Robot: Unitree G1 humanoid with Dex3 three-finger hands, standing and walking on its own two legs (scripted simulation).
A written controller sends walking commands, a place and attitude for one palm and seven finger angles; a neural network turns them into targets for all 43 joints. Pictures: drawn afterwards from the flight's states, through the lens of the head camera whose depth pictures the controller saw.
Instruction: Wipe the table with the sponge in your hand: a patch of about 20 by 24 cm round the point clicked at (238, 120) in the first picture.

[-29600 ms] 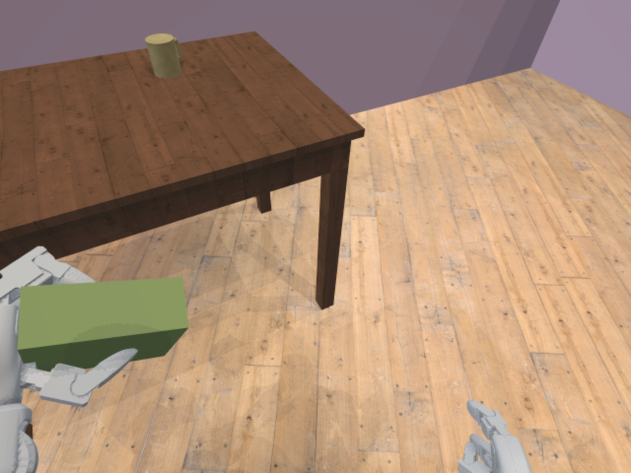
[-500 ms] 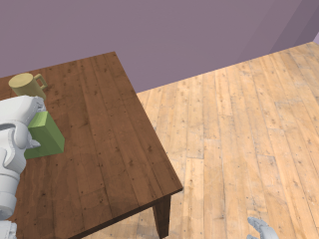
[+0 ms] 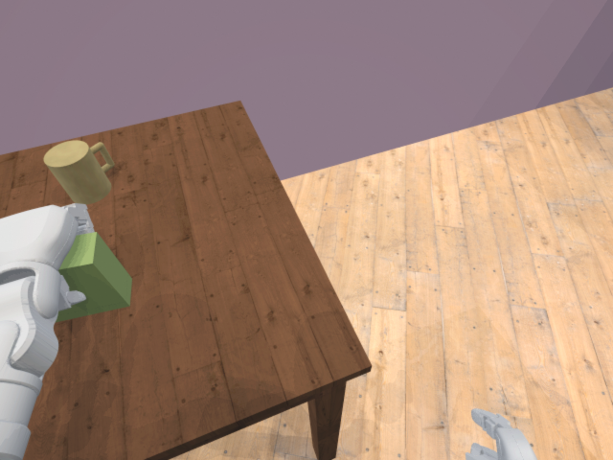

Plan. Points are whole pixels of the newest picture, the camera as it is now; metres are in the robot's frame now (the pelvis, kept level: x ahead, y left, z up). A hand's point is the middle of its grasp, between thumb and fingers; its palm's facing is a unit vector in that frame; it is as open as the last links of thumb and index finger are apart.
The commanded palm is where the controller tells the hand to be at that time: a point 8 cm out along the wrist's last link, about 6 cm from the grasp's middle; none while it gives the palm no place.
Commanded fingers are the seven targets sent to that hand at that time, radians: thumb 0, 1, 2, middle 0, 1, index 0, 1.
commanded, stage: wipe back along the first lane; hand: left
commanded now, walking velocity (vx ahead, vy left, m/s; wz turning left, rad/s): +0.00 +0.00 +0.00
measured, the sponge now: (76, 287) +0.31 +0.36 +0.04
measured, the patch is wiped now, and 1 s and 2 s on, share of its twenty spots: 1.00 1.00 1.00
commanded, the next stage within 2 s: lift the sponge slowly off the table in 1.18 s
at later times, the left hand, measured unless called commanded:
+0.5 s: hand (65, 289) +0.27 +0.33 +0.10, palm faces +0.02 -0.04 -1.00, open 9.2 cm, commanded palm +0.23 +0.31 +0.13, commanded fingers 0.00 0.10 1.30 -1.20 -1.60 -1.20 -1.60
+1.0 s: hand (60, 335) +0.22 +0.30 +0.10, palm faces +0.05 -0.06 -1.00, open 9.1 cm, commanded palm +0.18 +0.29 +0.13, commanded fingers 0.00 0.10 1.30 -1.20 -1.60 -1.20 -1.60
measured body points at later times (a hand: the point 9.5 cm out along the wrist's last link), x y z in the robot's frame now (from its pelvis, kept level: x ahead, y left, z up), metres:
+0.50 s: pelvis +0.00 -0.01 +0.00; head +0.01 -0.03 +0.45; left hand +0.27 +0.32 +0.15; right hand +0.20 -0.24 -0.11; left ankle -0.03 +0.07 -0.74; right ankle -0.04 -0.14 -0.74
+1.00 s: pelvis +0.00 -0.02 +0.00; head +0.01 -0.05 +0.45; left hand +0.21 +0.30 +0.15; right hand +0.21 -0.25 -0.10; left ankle -0.03 +0.07 -0.74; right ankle -0.04 -0.14 -0.74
